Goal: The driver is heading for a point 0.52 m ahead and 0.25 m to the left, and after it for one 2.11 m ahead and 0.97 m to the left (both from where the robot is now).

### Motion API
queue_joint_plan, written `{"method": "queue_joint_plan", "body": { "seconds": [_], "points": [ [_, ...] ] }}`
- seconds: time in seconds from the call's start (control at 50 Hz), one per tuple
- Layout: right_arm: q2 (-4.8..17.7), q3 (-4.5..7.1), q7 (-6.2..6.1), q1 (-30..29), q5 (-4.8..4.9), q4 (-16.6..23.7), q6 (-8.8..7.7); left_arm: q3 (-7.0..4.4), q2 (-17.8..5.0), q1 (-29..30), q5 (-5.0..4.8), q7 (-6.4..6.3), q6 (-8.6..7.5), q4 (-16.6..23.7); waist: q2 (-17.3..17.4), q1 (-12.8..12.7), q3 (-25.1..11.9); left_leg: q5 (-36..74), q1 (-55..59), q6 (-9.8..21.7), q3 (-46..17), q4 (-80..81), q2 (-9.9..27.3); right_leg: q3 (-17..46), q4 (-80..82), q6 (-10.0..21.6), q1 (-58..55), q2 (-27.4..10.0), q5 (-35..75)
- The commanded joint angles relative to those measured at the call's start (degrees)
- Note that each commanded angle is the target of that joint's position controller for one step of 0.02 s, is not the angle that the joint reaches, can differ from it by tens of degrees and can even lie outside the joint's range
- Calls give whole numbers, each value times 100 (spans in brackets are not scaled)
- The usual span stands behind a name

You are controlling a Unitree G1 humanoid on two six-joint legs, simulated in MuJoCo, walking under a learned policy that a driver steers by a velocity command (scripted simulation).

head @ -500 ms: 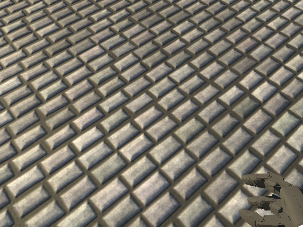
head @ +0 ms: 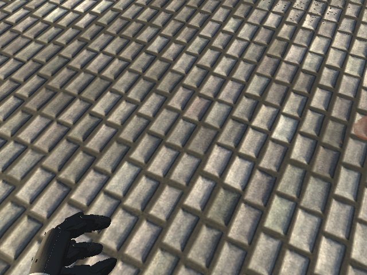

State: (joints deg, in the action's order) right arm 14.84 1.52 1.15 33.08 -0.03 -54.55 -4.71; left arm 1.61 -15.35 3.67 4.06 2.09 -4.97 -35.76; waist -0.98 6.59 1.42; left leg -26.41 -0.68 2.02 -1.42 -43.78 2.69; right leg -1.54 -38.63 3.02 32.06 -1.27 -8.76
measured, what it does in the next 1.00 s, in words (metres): walks ahead, turning left: left foot, then right foot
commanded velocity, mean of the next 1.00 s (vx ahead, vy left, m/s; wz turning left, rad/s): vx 0.64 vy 0.00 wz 0.80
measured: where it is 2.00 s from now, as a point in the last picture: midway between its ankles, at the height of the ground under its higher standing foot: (134, 195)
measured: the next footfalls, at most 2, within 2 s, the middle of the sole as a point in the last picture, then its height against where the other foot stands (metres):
left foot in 0.40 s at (143, 250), level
right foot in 0.78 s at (125, 171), level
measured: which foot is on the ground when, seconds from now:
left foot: up 0.00-0.38, down 0.40-0.78, up 0.80-1.00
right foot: down 0.00-0.40, up 0.42-0.76, down 0.78-1.00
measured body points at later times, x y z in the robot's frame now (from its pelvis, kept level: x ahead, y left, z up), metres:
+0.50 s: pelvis +0.45 +0.07 -0.01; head +0.47 +0.08 +0.44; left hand +0.43 +0.34 -0.13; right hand +0.67 -0.15 -0.13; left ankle +0.52 +0.10 -0.71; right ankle +0.31 -0.13 -0.56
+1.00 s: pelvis +0.71 +0.13 +0.02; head +0.73 +0.17 +0.46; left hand +0.61 +0.42 -0.09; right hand +1.04 +0.09 -0.06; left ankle +0.61 +0.20 -0.65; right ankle +0.87 +0.15 -0.71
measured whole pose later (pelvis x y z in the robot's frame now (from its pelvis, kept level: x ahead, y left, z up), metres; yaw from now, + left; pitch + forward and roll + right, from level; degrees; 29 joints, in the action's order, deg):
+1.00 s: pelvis +0.71 +0.13 +0.02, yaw +51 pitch +1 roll -1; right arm 18.9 3.5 -1.8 7.1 0.1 -34.8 2.5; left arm -2.3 -14.3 -6.9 1.3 -1.3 -1.2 -37.8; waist -0.4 -1.2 5.5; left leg -28.1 -29.9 -3.8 -4.1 -62.9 -1.3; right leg 1.1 -24.3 0.7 23.3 2.4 -1.5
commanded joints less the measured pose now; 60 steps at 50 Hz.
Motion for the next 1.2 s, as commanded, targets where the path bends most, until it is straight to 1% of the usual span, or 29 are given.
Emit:
{"method": "queue_joint_plan", "body": {
  "seconds": [0.02,0.06,0.1,0.14,0.2,0.26,0.32,0.38,0.4,0.42,0.44,0.46,0.5,0.54,0.56,0.6,0.66,0.74,0.78,0.8,0.82,0.86,0.92,1.0,1.1,1.12,1.14,1.16,1.2],
  "points": [
    [809,206,-57,-739,119,954,-51,-619,-1502,-2593,-40,-215,75,-528,-720,-1330,-1573,715,-4311,485,-409,-3790,-57,4103,2338,489,-4716,-2259,-3492],
    [607,173,18,-1104,12,844,28,-483,-797,-2041,-82,-177,-23,-590,-258,-983,-389,1296,-4135,378,-338,-3208,318,2298,2325,370,-3356,-1738,-1277],
    [404,157,119,-978,-121,819,232,-451,-608,-1992,-211,-200,-105,-745,-584,-645,-218,1296,-3812,237,-257,-3075,491,1542,2697,384,-2636,-1567,-979],
    [297,171,180,-1533,-122,1001,388,-387,-304,-2155,-314,-157,-222,-976,-326,-598,211,1451,-4210,225,-197,-2919,597,648,2851,194,-2618,-1375,199],
    [163,77,296,-2300,-145,1381,433,-382,-266,-2159,-307,-169,-326,-1129,-421,-512,429,2343,-4363,232,162,-2269,519,-441,3139,121,-2481,-1095,1184],
    [252,-2,413,-2943,-109,1646,407,-424,-498,-2188,-293,-237,-346,-1212,-104,-486,608,3057,-3838,441,680,-770,304,-1215,3361,-26,-2528,-897,2063],
    [432,-7,442,-3032,-122,1668,384,-498,-962,-2461,-294,-340,-282,-1261,-153,-353,403,3115,-2901,733,1307,111,-339,-1529,2713,-191,-3240,-1011,5354],
    [1019,245,292,-797,-98,1062,394,-660,-1490,-2069,-188,-461,42,-1037,-509,835,-820,2027,-581,1105,1135,88,-839,-1318,-385,-139,-3241,-1330,7197],
    [1284,417,155,193,-90,724,394,-672,-1470,-1940,-142,-401,116,-978,-216,1154,-1186,1553,703,1266,694,446,-881,-1227,-2297,-93,-2451,-1151,5695],
    [1622,548,17,-288,2,696,444,-505,-759,-1849,-117,-250,73,-849,1171,585,-510,1376,965,1498,-479,823,-275,-1144,-4526,-254,-748,-19,-290],
    [2321,667,8,-770,-208,1029,518,-395,-517,-2468,-245,-229,-49,-183,2001,-249,-1381,1915,2554,2704,-3772,1667,1011,-89,-6169,-548,1465,557,-2199],
    [2111,698,-41,-864,-164,1246,510,-360,-799,-1957,-208,-269,-210,-72,728,51,-1496,1588,2444,2719,-4684,2694,1311,662,-5982,-469,1985,278,-1740],
    [1545,554,-114,-1264,-75,1090,419,-342,-802,-1730,-183,-302,-253,-155,-599,-607,-77,3352,373,2110,-3418,2769,948,646,-4702,-480,1334,-172,-1294],
    [1266,447,-135,-1524,17,1150,275,-316,-762,-1858,-52,-330,49,-186,-621,-951,181,5635,-1002,1928,-2396,2593,556,586,-3991,-710,423,-423,-1421],
    [844,357,-40,-2020,166,1636,36,-520,-1044,-1510,-409,-358,-135,14,-608,-934,-127,5004,-1266,1924,-2577,2788,307,1004,-3524,-763,122,-213,-1443],
    [1159,454,-129,-2268,276,1632,-22,-457,-657,-899,-260,-424,-193,276,-637,-970,-50,5441,-1836,1602,-1940,2641,-243,692,-1962,-859,-170,-100,-1030],
    [1268,583,-389,-1670,277,1429,338,-366,-237,-358,-334,-378,-241,514,-68,-498,-549,5168,-2127,663,-1477,1920,-979,205,457,-868,-1325,823,883],
    [917,543,-488,-1667,220,1519,532,-586,-563,-362,-516,-302,-171,638,744,-588,-692,3364,-1944,69,-2214,1046,-1045,684,1460,-768,-2178,915,1892],
    [459,400,-412,-1932,113,1779,523,-673,-690,-1735,-354,-397,-148,300,486,-1220,-1613,1511,-2214,-296,-1659,-1184,-1354,1271,1731,-282,-4069,-203,3262],
    [-73,232,-387,-1268,-66,1866,540,-615,-800,-1984,-207,-423,-64,394,-581,-924,-2280,-2089,-3251,-370,-1338,-2794,-1736,2713,706,372,-5293,-1721,6133],
    [573,290,-192,-150,165,2024,529,-661,-1013,-1799,-203,-374,-14,308,-1623,-285,-3186,-1726,-3578,-472,-1444,-4117,-1138,4634,972,1545,-5489,-3216,4489],
    [1332,499,-207,-1302,193,1938,729,-551,-353,-763,-254,-464,136,680,-413,-615,-1657,-340,-3923,-739,-727,-4215,-498,3283,1636,1261,-3758,-1938,1076],
    [860,374,-308,-1725,102,2162,844,-544,-580,-525,-237,-443,318,491,-168,-441,-522,-40,-3136,-685,-369,-3130,-359,1976,2154,884,-1615,-1048,1022],
    [199,74,-286,-1775,-94,2063,624,-560,-527,-732,-353,-254,313,124,-469,-452,-1104,-14,-1864,-516,-148,-784,-335,1574,2148,1007,-1540,-768,2248],
    [757,266,-224,-1883,-58,2013,709,-713,-937,-1063,-576,-179,478,48,-630,-361,-572,1134,-470,27,-37,1494,-512,2157,2336,539,-495,-532,-1547],
    [1013,330,-270,-1713,-129,2074,722,-682,-818,-1141,-569,-176,459,51,-339,-271,-556,947,56,338,-584,1775,167,2034,1955,189,128,-317,-2223],
    [1465,468,-284,-1583,-322,1967,729,-673,-670,-873,-635,-187,413,332,1083,-245,-486,355,-298,946,-1711,2354,1327,917,769,-131,825,313,-2315],
    [1407,486,-299,-1904,-390,2045,674,-755,-849,-963,-618,-227,371,291,1569,-250,-431,975,-856,1440,-2409,2872,2061,394,-1018,-405,681,465,-2305],
    [743,271,-370,-2865,-298,2291,507,-907,-993,-1730,-600,-318,533,-76,1030,-776,-348,2026,-1249,1115,-1460,2708,1596,536,-2696,-630,562,269,-1947]
  ]
}}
